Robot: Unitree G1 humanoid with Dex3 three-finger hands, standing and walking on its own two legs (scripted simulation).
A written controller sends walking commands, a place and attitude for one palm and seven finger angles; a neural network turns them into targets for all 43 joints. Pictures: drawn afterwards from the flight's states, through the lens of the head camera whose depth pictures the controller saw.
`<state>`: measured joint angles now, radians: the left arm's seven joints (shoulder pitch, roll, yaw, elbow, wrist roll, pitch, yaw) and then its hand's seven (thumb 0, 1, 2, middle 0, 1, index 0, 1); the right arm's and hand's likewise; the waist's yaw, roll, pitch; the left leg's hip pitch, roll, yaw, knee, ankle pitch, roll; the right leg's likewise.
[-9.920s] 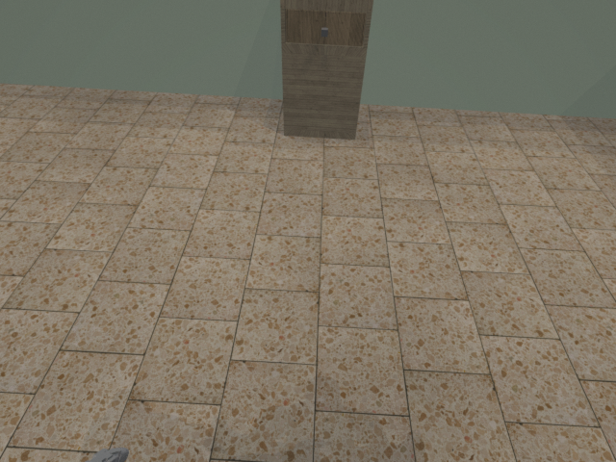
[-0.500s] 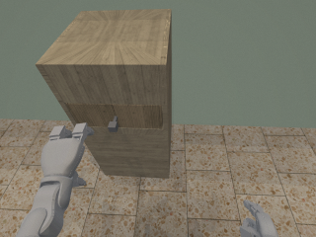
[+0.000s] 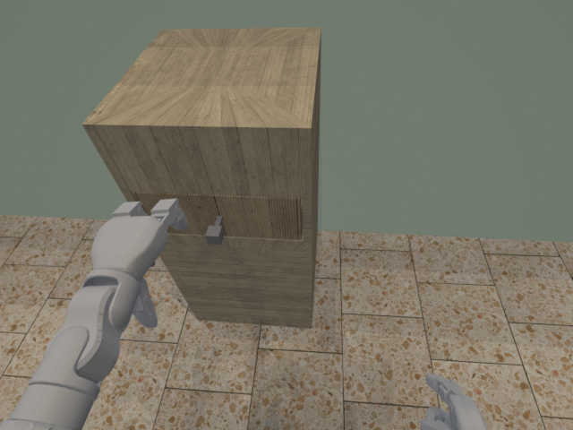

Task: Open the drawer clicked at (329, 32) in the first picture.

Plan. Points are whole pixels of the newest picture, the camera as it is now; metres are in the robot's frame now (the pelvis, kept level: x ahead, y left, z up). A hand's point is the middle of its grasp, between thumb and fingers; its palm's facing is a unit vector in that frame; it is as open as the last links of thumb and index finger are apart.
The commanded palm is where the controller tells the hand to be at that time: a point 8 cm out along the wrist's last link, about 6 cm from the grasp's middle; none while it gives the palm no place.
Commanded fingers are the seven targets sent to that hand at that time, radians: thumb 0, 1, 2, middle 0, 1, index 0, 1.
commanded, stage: raise the hand with hooked fingers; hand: left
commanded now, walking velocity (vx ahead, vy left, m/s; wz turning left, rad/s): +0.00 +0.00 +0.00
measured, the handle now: (216, 229) +0.54 +0.25 -0.15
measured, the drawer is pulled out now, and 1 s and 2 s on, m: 0.00 0.00 0.00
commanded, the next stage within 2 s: move the hooked fingers above the handle in 0.22 s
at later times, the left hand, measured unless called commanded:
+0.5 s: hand (166, 274) +0.30 +0.22 +0.04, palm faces -0.06 -0.07 -1.00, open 13.9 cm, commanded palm +0.30 +0.23 +0.11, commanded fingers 0.00 -0.50 0.30 -0.30 -1.20 -0.30 -1.20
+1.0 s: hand (192, 248) +0.39 +0.22 -0.01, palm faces -0.09 -0.03 -1.00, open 13.8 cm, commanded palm +0.38 +0.24 +0.05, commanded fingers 0.00 -0.50 0.30 -0.30 -1.20 -0.30 -1.20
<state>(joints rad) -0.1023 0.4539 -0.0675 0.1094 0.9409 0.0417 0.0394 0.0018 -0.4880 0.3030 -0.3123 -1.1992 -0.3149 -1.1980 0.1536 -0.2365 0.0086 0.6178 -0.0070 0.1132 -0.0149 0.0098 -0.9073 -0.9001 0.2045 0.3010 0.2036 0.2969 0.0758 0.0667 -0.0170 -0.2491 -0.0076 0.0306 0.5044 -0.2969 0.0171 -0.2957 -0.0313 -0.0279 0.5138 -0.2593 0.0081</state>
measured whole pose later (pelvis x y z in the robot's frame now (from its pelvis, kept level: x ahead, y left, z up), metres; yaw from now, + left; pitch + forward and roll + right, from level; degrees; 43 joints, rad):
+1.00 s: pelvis -0.01 -0.01 -0.02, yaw -1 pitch +13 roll +0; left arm -0.47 0.45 -0.02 0.74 1.07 -0.15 0.26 0.00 -0.49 0.30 -0.32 -1.20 -0.32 -1.20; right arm 0.30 -0.26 -0.07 0.69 -0.01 0.10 -0.04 0.01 -0.91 -0.90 0.20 0.30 0.20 0.30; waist -0.03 0.04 -0.09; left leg -0.56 0.01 0.04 0.70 -0.36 0.01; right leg -0.61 -0.02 -0.02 0.70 -0.31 -0.01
